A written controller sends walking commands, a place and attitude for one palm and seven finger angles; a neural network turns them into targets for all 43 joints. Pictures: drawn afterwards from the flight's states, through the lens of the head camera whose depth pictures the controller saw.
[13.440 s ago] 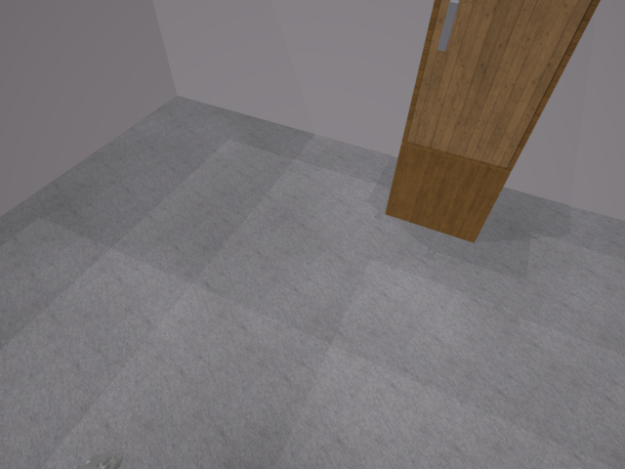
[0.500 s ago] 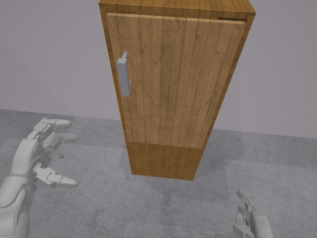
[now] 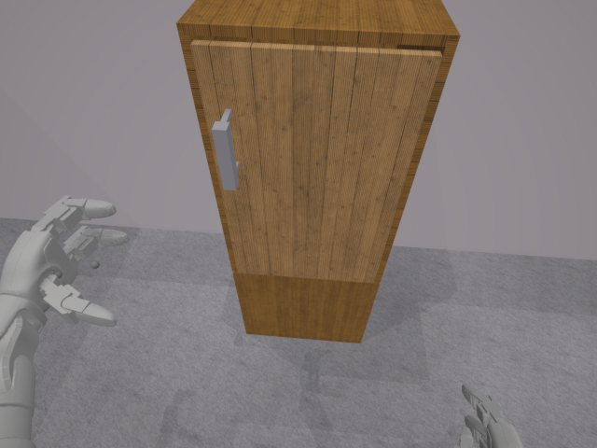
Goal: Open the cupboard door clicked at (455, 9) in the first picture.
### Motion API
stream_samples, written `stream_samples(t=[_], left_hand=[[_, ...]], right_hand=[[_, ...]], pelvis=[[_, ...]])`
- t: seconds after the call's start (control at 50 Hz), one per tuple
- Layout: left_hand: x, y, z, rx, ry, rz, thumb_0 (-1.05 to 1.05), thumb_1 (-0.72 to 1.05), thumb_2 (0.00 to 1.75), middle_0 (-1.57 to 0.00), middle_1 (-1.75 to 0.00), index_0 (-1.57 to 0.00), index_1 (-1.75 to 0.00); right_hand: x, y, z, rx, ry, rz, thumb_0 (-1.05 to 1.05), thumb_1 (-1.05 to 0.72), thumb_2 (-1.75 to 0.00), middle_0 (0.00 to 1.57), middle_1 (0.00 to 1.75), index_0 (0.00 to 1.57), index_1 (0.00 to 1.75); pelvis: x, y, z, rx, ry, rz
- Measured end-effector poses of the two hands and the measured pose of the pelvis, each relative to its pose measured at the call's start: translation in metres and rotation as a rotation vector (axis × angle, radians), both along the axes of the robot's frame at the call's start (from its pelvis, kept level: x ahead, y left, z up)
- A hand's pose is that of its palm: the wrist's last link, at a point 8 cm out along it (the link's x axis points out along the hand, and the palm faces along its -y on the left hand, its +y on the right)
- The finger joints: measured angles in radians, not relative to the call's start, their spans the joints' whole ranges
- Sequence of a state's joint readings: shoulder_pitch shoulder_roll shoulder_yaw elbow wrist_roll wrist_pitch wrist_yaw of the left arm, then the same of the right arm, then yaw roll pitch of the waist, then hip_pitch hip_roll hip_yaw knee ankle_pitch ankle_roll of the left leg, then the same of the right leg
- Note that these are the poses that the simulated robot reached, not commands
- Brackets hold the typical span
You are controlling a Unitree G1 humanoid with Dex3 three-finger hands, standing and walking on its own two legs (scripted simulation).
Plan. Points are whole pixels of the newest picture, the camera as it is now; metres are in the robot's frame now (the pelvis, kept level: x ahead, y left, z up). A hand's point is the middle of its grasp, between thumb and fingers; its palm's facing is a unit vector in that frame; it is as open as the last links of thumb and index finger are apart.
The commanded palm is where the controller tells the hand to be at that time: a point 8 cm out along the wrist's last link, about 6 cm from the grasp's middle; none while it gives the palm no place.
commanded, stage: raise the hand with hooked fingers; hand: left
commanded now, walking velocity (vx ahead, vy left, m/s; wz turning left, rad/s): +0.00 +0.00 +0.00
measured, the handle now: (229, 150) +0.56 +0.17 +0.09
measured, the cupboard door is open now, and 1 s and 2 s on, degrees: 0 0 0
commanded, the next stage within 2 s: move the hooked fingers beside the handle in 0.30 s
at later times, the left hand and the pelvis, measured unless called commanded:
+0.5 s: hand (113, 265) +0.29 +0.25 +0.11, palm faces +0.04 -1.00 -0.04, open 13.9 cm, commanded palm +0.27 +0.30 +0.12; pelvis +0.00 -0.02 +0.00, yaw +0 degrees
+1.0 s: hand (140, 222) +0.37 +0.25 +0.11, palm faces +0.00 -1.00 +0.00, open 14.0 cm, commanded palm +0.35 +0.29 +0.11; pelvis +0.00 -0.01 -0.01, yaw -1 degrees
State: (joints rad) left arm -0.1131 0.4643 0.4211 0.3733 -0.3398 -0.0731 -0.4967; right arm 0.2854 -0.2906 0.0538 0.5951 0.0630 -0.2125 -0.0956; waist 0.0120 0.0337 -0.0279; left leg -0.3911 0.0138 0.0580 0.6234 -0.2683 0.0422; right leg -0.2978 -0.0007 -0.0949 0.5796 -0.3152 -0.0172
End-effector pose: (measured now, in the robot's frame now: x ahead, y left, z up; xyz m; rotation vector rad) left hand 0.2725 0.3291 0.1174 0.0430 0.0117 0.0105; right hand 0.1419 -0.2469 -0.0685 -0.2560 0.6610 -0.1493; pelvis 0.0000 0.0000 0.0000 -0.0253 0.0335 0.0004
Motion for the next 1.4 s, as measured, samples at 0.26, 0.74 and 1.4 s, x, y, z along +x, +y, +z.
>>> stream_samples(t=[0.26, 0.74, 1.4], left_hand=[[-0.004, -0.018, -0.003, -0.001, -0.014, 0.021, -0.01, -0.5, 0.3, -0.31, -1.2, -0.3, -1.2], [0.04, -0.029, -0.004, -0.026, -0.013, 0.006, -0.01, -0.5, 0.3, -0.31, -1.2, -0.3, -1.2], [0.135, -0.034, -0.011, -0.048, -0.007, -0.014, -0.01, -0.5, 0.3, -0.3, -1.2, -0.3, -1.2]], right_hand=[[0.005, -0.011, -0.001, 0.01, -0.016, -0.008, 0.01, -0.9, -0.89, 0.2, 0.3, 0.21, 0.3], [-0.006, -0.026, -0.012, 0.002, 0.046, -0.042, 0.01, -0.9, -0.89, 0.2, 0.3, 0.21, 0.3], [-0.068, -0.011, -0.034, -0.011, 0.311, -0.135, 0.01, -0.9, -0.89, 0.2, 0.3, 0.21, 0.3]], pelvis=[[0.0, -0.014, -0.001, 0.006, -0.004, -0.002], [-0.001, -0.022, -0.005, 0.012, 0.024, -0.008], [0.006, 0.004, -0.011, -0.005, 0.112, -0.024]])
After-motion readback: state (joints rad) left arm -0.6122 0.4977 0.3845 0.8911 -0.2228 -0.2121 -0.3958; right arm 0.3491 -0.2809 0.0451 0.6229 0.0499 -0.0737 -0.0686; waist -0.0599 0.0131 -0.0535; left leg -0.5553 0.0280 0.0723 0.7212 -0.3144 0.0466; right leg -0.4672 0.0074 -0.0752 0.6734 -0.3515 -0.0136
